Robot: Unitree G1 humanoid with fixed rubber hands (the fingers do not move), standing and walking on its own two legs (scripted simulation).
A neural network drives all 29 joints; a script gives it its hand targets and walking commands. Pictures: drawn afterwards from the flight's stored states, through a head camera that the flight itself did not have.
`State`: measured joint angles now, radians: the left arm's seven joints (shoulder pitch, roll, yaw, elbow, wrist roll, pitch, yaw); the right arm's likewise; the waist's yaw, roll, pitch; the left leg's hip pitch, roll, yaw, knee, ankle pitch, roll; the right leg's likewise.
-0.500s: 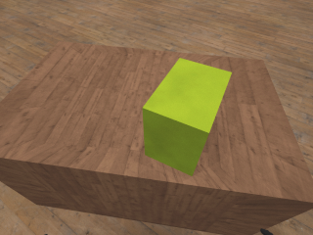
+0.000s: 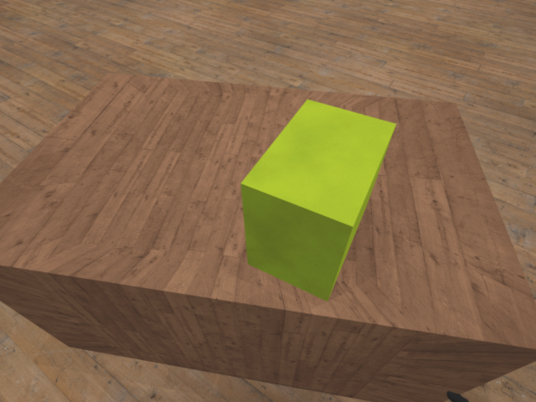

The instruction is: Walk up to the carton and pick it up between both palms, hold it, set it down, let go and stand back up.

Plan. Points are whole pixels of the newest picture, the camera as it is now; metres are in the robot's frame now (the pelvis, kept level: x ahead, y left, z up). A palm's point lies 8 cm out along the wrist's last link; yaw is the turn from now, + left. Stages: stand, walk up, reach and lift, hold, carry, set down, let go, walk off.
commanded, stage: walk up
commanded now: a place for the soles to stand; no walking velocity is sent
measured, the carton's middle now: (317, 198) +0.48 -0.08 -0.01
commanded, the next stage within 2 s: reach and lift in 0.92 s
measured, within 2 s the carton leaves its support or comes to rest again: neither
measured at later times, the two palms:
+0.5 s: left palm out of the picture +0.05 +0.31 -0.10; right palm out of the picture +0.07 -0.29 -0.10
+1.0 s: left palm out of the picture +0.08 +0.31 -0.11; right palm out of the picture +0.06 -0.30 -0.11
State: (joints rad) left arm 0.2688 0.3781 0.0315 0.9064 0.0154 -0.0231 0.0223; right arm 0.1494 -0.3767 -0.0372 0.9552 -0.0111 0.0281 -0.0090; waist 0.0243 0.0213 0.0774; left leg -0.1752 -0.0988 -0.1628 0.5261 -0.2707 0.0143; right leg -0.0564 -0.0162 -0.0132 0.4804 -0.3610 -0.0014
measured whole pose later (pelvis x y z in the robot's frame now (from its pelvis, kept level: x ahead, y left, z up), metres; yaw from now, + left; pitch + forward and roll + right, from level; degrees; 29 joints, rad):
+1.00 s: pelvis -0.03 +0.00 +0.00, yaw -5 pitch -2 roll +0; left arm 0.16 0.37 0.03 0.83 -0.01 0.19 0.05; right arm 0.09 -0.33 -0.13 1.05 -0.10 -0.07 0.04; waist 0.03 -0.01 0.08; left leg -0.24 -0.05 -0.06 0.53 -0.25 0.00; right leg -0.17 -0.01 0.03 0.54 -0.33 -0.01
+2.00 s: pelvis -0.02 +0.01 +0.01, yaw -8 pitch -4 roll -1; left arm 0.16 0.31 0.04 0.46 -0.06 0.14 -0.04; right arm 0.21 -0.09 -0.10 0.59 -0.02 -0.20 -0.09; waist 0.04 -0.05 0.09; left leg -0.14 -0.01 0.01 0.43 -0.22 0.01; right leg -0.06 0.01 0.09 0.38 -0.25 0.02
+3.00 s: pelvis -0.02 +0.02 +0.00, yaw -7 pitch -3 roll -2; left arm -0.08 0.35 -0.06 0.52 -0.21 -0.12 -0.14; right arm -0.03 0.07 -0.03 0.56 0.09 -0.32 -0.31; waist 0.00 -0.02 0.09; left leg -0.22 0.00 -0.02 0.57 -0.29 0.02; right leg -0.10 0.03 0.06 0.44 -0.28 0.03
